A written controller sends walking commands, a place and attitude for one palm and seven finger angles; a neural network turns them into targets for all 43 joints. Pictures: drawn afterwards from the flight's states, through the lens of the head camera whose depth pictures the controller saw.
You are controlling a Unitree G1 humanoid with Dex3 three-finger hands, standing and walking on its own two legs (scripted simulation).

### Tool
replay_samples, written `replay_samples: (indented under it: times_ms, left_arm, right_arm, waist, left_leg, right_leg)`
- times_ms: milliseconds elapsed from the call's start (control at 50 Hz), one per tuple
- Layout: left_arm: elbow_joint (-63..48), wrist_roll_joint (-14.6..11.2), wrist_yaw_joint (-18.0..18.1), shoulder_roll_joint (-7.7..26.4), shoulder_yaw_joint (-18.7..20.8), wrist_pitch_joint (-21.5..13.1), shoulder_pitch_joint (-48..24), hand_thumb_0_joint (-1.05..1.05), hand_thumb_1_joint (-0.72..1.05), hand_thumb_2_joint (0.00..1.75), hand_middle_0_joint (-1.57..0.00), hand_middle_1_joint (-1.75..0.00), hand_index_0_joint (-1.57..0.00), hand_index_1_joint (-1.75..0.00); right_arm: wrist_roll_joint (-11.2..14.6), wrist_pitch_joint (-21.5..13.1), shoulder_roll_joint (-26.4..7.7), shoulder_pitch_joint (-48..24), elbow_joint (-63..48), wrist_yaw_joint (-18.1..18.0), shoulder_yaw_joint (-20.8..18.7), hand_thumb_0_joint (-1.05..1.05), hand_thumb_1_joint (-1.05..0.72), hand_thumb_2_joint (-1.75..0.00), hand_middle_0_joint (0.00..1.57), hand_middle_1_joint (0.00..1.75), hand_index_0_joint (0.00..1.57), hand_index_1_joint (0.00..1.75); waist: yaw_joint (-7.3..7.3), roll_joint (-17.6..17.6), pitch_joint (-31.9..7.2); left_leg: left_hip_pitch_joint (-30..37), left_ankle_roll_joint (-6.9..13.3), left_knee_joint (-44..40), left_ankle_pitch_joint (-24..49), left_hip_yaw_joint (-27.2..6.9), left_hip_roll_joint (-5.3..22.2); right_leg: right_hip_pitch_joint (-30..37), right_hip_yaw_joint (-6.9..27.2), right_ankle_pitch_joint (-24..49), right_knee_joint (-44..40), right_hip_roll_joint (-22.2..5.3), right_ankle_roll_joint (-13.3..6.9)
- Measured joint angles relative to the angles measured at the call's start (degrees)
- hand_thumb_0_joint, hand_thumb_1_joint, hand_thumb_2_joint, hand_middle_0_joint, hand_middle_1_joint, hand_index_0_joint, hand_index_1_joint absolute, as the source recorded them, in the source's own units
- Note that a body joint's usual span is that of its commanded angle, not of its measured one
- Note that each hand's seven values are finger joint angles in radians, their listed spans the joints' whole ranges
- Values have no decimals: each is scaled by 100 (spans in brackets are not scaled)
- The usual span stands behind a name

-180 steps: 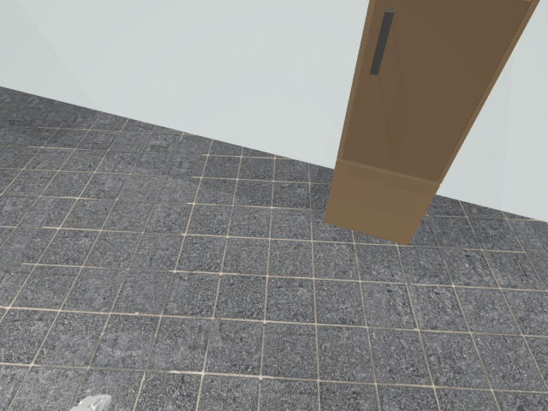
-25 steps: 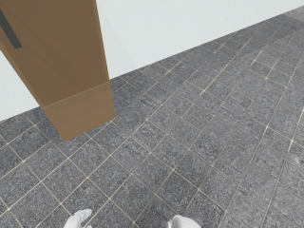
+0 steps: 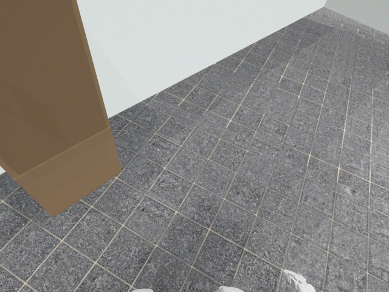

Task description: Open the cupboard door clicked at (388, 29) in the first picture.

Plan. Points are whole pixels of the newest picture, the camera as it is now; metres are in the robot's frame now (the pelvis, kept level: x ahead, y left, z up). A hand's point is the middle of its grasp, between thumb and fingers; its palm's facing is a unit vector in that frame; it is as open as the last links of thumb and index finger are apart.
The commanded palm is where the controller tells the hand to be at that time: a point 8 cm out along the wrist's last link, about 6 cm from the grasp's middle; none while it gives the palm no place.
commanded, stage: walk to a spot facing it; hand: left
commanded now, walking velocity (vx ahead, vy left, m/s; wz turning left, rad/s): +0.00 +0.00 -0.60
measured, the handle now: out of the picture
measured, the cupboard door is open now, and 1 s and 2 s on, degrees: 0 0 0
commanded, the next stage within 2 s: turn to face it in 1.76 s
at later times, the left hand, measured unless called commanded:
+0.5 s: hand (141, 270) +0.17 +0.13 -0.14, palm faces -0.28 -0.92 -0.29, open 7.3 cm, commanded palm none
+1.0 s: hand (126, 268) +0.18 +0.17 -0.17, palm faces -0.49 -0.85 -0.18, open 7.3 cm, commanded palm none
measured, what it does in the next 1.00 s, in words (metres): steps on the spot, turning right: right foot, then left foot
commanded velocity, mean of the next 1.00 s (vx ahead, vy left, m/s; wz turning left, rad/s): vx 0.00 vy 0.00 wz -0.60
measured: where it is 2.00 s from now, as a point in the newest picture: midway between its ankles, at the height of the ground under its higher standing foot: outside the picture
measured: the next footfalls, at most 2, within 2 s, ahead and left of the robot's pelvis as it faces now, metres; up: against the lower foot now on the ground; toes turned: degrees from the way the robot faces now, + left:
right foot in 0.38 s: +0.01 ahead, -0.14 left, +0.00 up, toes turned -21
left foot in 0.82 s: +0.10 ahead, +0.08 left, +0.00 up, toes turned -26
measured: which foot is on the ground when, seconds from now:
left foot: down 0.00-0.36, up 0.38-0.80, down 0.82-1.00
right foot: up 0.00-0.36, down 0.38-0.84, up 0.86-1.00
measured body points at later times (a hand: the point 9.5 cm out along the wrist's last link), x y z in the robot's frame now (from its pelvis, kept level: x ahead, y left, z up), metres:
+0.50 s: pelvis +0.00 -0.03 +0.00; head +0.02 -0.07 +0.45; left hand +0.19 +0.18 -0.12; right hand -0.06 -0.29 -0.16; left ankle +0.01 +0.12 -0.66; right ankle -0.03 -0.12 -0.73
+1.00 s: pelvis +0.01 +0.03 +0.01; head +0.06 +0.05 +0.46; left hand +0.21 +0.21 -0.15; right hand -0.04 -0.23 -0.10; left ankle +0.06 +0.10 -0.73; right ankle -0.09 -0.08 -0.63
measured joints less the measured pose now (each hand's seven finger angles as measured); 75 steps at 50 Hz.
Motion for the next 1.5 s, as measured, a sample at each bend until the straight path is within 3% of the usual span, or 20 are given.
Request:
replay_samples:
  times_ms: [60,140,300,360,380,440,520,660,800,820,860,900,980,1040,1200,1340,1360,1400,1440,1500]
  left_arm:
    - [-29,14,-79,67,38,1,1,1,91,90,-20,-30,-20,-30]
    - [-64,-4,-138,35,23,35,-23,1,91,90,-20,-30,-20,-30]
    - [-113,-13,-177,-190,-77,77,-314,1,91,90,-20,-30,-20,-30]
    - [-206,-11,-174,-244,-140,-39,-392,1,91,90,-20,-30,-20,-30]
    - [-235,6,-152,-245,-162,-124,-412,1,91,90,-20,-30,-20,-30]
    - [-242,-25,-43,-377,-242,-222,-506,1,91,90,-20,-30,-20,-30]
    - [-240,-42,35,-446,-262,-209,-447,1,91,90,-20,-30,-20,-30]
    - [-134,-31,12,-445,-297,-218,-333,1,91,90,-20,-30,-21,-30]
    - [-50,-6,3,-359,-239,-113,-184,1,91,90,-20,-30,-21,-30]
    - [-35,-19,5,-327,-222,-86,-163,1,91,90,-20,-30,-21,-30]
    - [4,-59,3,-207,-160,-9,-158,1,91,90,-20,-30,-21,-30]
    - [35,-26,-22,-144,-105,53,-124,1,91,90,-20,-30,-20,-30]
    - [42,36,-135,-45,1,86,-35,1,91,90,-20,-30,-20,-30]
    - [44,25,-160,-16,34,92,28,1,91,90,-20,-30,-20,-30]
    - [84,4,-169,-125,-12,176,-87,1,91,90,-20,-30,-20,-30]
    - [-55,14,-235,-338,-139,-23,-293,1,91,90,-20,-30,-20,-30]
    - [-65,29,-222,-355,-162,-120,-315,1,91,90,-20,-30,-20,-30]
    - [-61,-10,-147,-438,-228,-263,-306,1,91,90,-20,-30,-20,-30]
    - [-43,-35,-79,-503,-255,-365,-134,1,91,90,-20,-30,-20,-30]
    - [96,-46,-35,-556,-302,-483,206,1,91,90,-20,-30,-20,-30]
  right_arm:
    - [-24,15,66,186,37,-20,33,0,-91,-90,20,29,20,30]
    - [-15,29,72,392,124,-20,-7,0,-90,-90,20,30,20,30]
    - [-36,95,-111,720,362,50,-178,0,-90,-90,20,30,20,30]
    - [-20,138,-254,871,428,82,-255,0,-90,-90,20,30,20,30]
    - [-2,171,-306,924,442,92,-271,0,-90,-90,20,30,20,30]
    - [29,388,-478,891,530,36,-308,1,-91,-90,20,29,20,30]
    - [5,447,-486,742,548,31,-301,1,-91,-90,20,29,19,30]
    - [20,342,-349,399,362,22,-233,1,-91,-90,20,29,19,30]
    - [94,240,-216,89,177,-18,-167,1,-91,-90,20,29,20,30]
    - [104,198,-197,88,139,-26,-148,0,-91,-90,20,29,20,30]
    - [80,113,-90,95,118,-40,-97,0,-91,-90,20,29,20,30]
    - [35,105,-40,154,85,-22,-29,0,-91,-90,20,29,20,30]
    - [-2,115,36,308,93,-52,14,0,-90,-90,20,30,20,30]
    - [3,86,63,414,125,-58,-2,0,-90,-90,20,30,20,30]
    - [-10,68,38,682,310,-2,-116,0,-90,-90,20,30,20,30]
    - [-42,134,-279,1019,565,90,-262,0,-90,-90,20,30,20,30]
    - [-23,170,-337,1089,602,101,-276,0,-90,-90,20,30,20,30]
    - [-31,327,-444,1142,724,125,-285,1,-90,-90,20,29,20,30]
    - [-47,408,-481,1140,809,168,-293,1,-91,-90,20,29,20,30]
    - [-84,310,-475,1016,785,222,-293,1,-91,-90,20,29,19,30]
  waist:
    - [-51,20,-11]
    - [-111,100,1]
    - [-365,364,111]
    - [-437,495,89]
    - [-435,521,63]
    - [-486,744,119]
    - [-439,707,78]
    - [-347,500,43]
    - [-163,273,-12]
    - [-159,233,-35]
    - [-137,4,-27]
    - [-112,-32,-36]
    - [-103,6,-62]
    - [-103,62,-57]
    - [-271,249,49]
    - [-458,577,-65]
    - [-455,629,-104]
    - [-457,752,-134]
    - [-393,743,-228]
    - [-363,659,-325]
  left_leg:
    - [251,16,-384,147,159,105]
    - [500,31,-699,249,463,205]
    - [648,-93,-527,77,1107,449]
    - [519,-241,-26,-190,1296,631]
    - [350,-304,391,-441,1223,670]
    - [-349,-380,2029,-1182,282,465]
    - [-866,-463,2829,-659,-191,234]
    - [-867,-566,2068,-424,-426,43]
    - [-187,-439,505,-462,-420,-296]
    - [18,-409,52,-228,-390,-330]
    - [153,-38,-192,148,-195,-407]
    - [244,150,-223,64,-33,-310]
    - [508,192,-649,195,216,-141]
    - [623,206,-847,291,412,-47]
    - [700,129,-792,226,979,235]
    - [494,-178,7,-222,1439,676]
    - [317,-245,461,-677,1320,733]
    - [-176,-296,1614,-1193,571,588]
    - [-581,-296,2440,-886,135,405]
    - [-1022,-371,2790,-101,-129,323]
  right_leg:
    - [-288,-275,242,1028,-125,94]
    - [-309,-447,491,1047,-349,188]
    - [301,-834,382,-923,-549,112]
    - [795,-959,1020,-2113,-478,-54]
    - [841,-912,1326,-2303,-456,-209]
    - [764,-871,994,-2043,-310,-471]
    - [908,-634,1200,-2494,-191,-490]
    - [953,-216,1541,-2918,-5,-515]
    - [738,226,1598,-2775,163,-326]
    - [676,283,1570,-2684,192,-275]
    - [479,411,1099,-2194,167,-192]
    - [113,213,430,-1054,188,-88]
    - [-342,-117,613,670,-18,78]
    - [-360,-206,791,1003,-226,181]
    - [134,-587,496,-200,-594,239]
    - [1049,-1066,529,-2315,-475,-91]
    - [1067,-1067,902,-2435,-426,-214]
    - [1086,-1078,895,-2256,-326,-415]
    - [1295,-979,838,-2468,-257,-497]
    - [1692,-759,1038,-3069,-172,-510]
